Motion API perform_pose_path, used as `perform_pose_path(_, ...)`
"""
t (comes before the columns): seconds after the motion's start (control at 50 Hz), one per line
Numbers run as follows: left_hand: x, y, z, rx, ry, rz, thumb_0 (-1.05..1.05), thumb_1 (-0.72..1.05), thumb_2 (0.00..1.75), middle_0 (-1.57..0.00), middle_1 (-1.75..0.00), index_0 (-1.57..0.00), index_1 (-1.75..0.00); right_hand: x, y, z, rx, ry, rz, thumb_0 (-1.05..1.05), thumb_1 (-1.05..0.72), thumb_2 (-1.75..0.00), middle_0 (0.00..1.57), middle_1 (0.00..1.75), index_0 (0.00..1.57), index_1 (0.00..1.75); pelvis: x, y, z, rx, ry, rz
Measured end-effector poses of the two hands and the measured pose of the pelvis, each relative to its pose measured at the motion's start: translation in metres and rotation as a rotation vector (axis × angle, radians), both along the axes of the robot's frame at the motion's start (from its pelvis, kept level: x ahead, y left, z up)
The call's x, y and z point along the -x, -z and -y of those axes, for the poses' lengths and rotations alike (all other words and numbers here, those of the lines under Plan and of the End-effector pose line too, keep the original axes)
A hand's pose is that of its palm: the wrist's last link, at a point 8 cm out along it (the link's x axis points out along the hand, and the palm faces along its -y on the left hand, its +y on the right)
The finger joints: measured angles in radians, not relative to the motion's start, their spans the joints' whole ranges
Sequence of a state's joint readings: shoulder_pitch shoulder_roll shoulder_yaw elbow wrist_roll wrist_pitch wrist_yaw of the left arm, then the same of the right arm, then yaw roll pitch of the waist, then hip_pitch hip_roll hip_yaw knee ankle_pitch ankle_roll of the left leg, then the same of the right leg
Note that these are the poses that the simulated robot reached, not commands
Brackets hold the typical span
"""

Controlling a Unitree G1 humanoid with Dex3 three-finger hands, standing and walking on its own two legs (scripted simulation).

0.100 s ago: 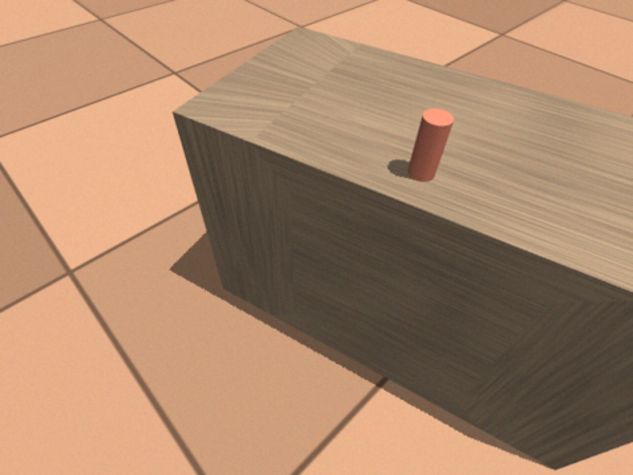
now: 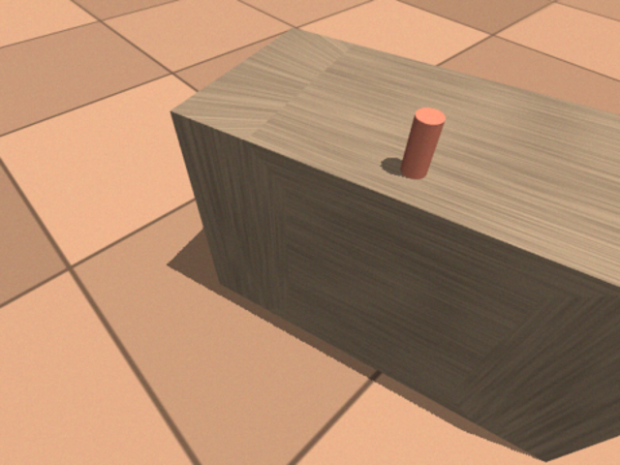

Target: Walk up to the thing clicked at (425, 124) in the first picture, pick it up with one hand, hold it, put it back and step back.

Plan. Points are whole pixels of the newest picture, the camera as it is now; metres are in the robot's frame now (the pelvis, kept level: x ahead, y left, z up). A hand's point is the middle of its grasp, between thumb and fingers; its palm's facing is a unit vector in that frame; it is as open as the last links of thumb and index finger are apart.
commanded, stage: stand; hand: left
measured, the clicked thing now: (421, 145) +0.66 -0.20 +0.03
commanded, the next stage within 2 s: walk up in 1.02 s
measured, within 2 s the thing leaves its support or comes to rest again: neither
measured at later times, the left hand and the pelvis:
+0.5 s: hand out of the picture +0.08 +0.25 -0.16, palm faces -0.02 -0.94 -0.33, open 7.4 cm; pelvis +0.00 +0.00 +0.00, yaw +0 degrees
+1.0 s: hand out of the picture +0.07 +0.25 -0.16, palm faces -0.02 -0.94 -0.33, open 7.4 cm; pelvis +0.00 +0.00 +0.00, yaw +0 degrees
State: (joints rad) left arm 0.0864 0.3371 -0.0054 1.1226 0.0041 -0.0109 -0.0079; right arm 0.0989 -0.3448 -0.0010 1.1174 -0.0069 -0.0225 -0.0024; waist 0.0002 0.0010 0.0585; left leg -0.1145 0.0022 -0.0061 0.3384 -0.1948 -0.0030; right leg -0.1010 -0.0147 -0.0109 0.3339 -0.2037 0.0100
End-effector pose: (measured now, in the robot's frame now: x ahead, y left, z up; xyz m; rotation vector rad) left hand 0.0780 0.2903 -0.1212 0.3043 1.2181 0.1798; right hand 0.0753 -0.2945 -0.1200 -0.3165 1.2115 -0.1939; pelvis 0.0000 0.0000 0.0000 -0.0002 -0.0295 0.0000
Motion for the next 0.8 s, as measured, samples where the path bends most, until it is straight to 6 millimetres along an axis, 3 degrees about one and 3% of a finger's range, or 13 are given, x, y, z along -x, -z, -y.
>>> perform_pose_path(0.36, 0.004, -0.001, -0.004, -0.008, -0.009, -0.013, 0.01, 0.90, 0.90, -0.20, -0.30, -0.20, -0.30, -0.005, 0.000, -0.002, -0.003, -0.004, -0.002, 0.01, -0.91, -0.90, 0.21, 0.30, 0.20, 0.30, -0.003, -0.001, -0.001, 0.000, -0.003, -0.002)
perform_pose_path(0.8, 0.013, 0.000, -0.006, -0.005, -0.010, -0.019, 0.01, 0.90, 0.90, -0.20, -0.30, -0.20, -0.30, 0.006, -0.001, -0.001, 0.001, 0.004, -0.016, 0.01, -0.91, -0.90, 0.21, 0.30, 0.20, 0.30, 0.002, -0.001, -0.002, 0.000, -0.003, 0.001)
